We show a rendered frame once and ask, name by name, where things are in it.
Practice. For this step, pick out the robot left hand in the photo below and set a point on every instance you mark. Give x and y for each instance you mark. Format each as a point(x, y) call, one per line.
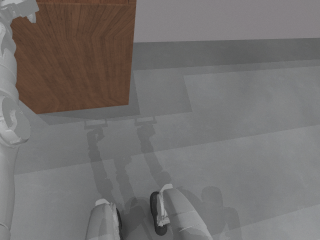
point(12, 9)

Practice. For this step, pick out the robot left thigh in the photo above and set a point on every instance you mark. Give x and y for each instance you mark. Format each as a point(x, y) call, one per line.
point(102, 222)

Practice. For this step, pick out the cabinet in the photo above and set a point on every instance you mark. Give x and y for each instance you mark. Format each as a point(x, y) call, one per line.
point(76, 56)

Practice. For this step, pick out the right robot foot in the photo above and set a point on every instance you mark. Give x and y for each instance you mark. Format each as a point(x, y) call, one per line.
point(162, 229)

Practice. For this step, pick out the left robot upper arm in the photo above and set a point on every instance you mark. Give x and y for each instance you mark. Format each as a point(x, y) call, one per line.
point(15, 129)

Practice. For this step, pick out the robot left forearm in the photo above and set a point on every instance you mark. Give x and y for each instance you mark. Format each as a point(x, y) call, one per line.
point(8, 63)

